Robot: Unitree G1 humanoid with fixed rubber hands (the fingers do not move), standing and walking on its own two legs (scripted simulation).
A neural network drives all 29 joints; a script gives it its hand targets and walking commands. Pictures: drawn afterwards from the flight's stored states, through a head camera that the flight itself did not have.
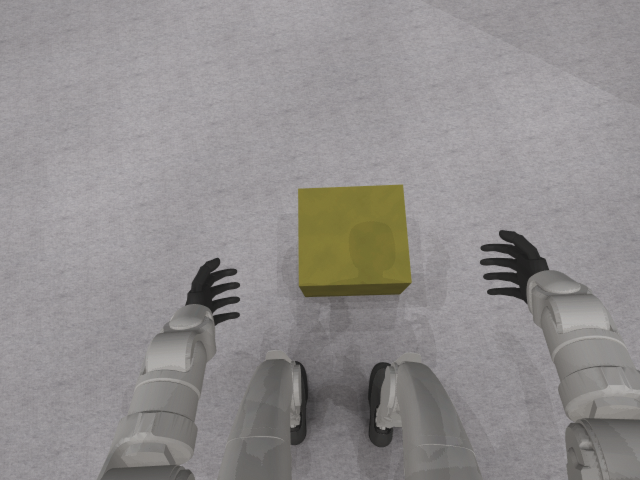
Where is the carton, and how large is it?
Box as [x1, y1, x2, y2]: [298, 185, 411, 296]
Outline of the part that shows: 402,185 298,189 299,286 305,296 396,294 400,293 411,282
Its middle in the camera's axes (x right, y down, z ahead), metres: +0.08 +0.00 +1.05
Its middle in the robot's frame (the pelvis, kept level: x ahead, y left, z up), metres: +0.53 -0.01 -0.60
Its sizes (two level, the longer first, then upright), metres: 0.270 0.255 0.185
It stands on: the floor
